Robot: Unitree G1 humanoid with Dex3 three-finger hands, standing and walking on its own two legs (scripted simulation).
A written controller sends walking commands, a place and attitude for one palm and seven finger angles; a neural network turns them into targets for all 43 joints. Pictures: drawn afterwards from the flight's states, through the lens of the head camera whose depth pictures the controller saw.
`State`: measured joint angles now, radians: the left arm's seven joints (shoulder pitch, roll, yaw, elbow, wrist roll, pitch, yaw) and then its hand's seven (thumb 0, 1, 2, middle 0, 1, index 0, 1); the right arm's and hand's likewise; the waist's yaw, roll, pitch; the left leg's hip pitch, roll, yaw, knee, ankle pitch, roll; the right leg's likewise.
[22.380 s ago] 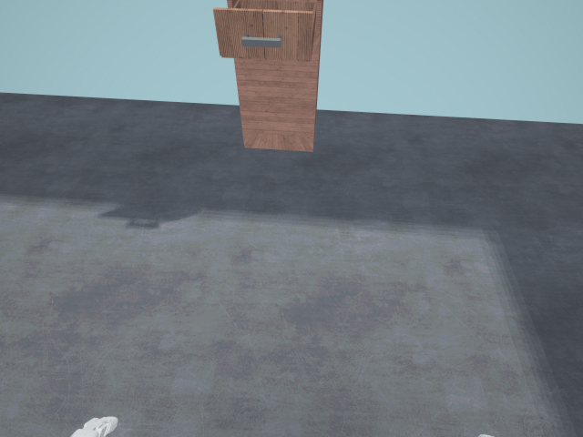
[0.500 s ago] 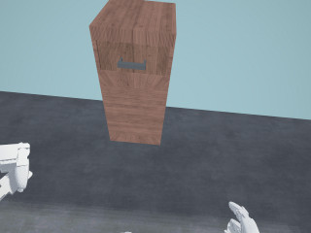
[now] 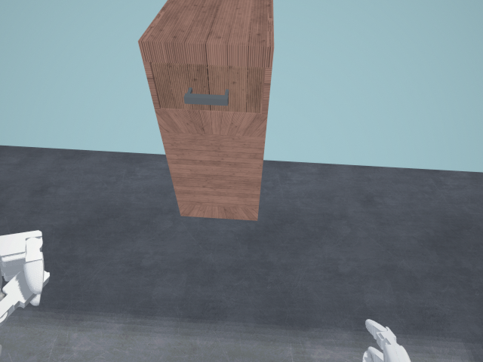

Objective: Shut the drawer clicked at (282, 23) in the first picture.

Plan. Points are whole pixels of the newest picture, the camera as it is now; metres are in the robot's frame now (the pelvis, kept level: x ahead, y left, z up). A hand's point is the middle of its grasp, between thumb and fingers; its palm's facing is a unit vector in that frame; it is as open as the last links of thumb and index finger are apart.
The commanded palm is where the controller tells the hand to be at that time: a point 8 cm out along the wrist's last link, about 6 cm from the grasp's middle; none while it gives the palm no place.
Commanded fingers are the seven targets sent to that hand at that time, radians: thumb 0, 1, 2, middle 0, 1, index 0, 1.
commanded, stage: stop stepping back and stand still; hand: left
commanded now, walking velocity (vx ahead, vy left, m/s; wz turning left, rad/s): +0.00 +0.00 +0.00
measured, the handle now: (207, 95) +0.87 +0.16 -0.03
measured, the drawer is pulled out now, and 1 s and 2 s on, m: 0.00 0.00 0.00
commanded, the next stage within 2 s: let the arm hang, fingers relaxed in 0.18 s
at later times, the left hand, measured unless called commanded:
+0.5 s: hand out of the picture +0.12 +0.22 -0.13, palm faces +0.05 -0.95 -0.31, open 3.0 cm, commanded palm none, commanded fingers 0.00 0.90 0.90 -0.92 -1.08 -0.92 -1.08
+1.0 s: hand out of the picture -0.06 +0.20 -0.17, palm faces +0.07 -0.97 -0.24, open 6.6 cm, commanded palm none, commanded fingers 0.00 0.90 0.90 -0.20 -0.30 -0.20 -0.30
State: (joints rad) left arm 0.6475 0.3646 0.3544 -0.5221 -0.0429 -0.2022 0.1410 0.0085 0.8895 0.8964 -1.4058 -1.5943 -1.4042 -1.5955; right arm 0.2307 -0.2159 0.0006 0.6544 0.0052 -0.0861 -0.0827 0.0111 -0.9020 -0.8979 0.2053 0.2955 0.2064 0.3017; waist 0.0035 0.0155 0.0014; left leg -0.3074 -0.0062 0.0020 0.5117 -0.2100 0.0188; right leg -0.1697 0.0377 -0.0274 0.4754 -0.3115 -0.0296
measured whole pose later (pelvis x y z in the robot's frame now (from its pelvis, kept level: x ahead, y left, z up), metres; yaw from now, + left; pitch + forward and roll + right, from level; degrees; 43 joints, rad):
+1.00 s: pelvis -0.01 +0.01 +0.00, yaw +2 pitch -2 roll +0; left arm 0.31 0.18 0.01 1.16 0.01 0.01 0.02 0.00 0.91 0.90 -0.33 -0.44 -0.32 -0.45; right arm 0.26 -0.15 0.00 1.12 -0.01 0.02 -0.03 0.00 -0.91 -0.90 0.20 0.29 0.20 0.30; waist 0.00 0.03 0.07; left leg -0.25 -0.04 -0.02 0.43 -0.14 0.03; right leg -0.12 0.01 -0.06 0.42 -0.28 -0.02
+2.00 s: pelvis +0.01 -0.02 +0.01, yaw +2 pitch -2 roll +0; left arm 0.25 0.16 0.02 1.14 0.00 -0.01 0.03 0.00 0.91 0.90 -0.20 -0.30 -0.20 -0.30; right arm 0.23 -0.18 -0.01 1.13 -0.01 0.01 -0.04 0.00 -0.91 -0.90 0.20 0.29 0.20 0.30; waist 0.00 0.02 0.07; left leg -0.21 0.00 -0.03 0.42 -0.17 -0.01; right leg -0.07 0.05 -0.06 0.39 -0.29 -0.06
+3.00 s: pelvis +0.02 -0.02 +0.01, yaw +1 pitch -2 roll +0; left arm 0.21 0.20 0.02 1.13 0.00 -0.01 0.02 0.00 0.91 0.90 -0.20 -0.30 -0.20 -0.30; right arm 0.20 -0.21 -0.01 1.14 -0.01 0.00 -0.04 0.00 -0.91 -0.90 0.20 0.29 0.20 0.30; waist 0.00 0.01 0.07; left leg -0.18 -0.01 -0.02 0.38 -0.17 -0.01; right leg -0.04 0.04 -0.05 0.35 -0.28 -0.06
